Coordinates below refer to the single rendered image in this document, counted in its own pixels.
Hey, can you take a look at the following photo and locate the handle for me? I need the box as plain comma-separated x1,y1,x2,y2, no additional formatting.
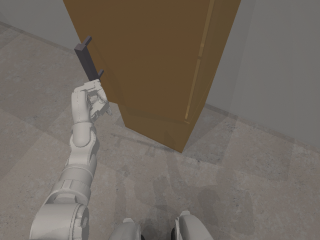
74,35,104,82

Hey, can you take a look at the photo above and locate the cupboard door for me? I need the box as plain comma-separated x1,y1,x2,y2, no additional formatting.
63,0,210,122

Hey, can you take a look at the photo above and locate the right robot thigh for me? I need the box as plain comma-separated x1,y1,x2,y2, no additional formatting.
174,214,214,240

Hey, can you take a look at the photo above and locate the robot thigh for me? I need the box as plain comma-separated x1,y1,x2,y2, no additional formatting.
174,214,214,240
108,221,141,240

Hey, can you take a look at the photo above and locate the left robot upper arm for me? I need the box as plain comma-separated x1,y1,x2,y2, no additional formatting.
26,203,90,240

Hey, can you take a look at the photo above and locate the left robot hand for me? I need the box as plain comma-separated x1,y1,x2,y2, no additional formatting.
71,79,113,125

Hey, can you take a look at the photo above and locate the robot left forearm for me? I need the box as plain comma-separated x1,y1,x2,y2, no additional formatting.
29,122,100,240

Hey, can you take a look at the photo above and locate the left robot thigh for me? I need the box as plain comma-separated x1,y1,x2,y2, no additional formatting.
108,221,141,240

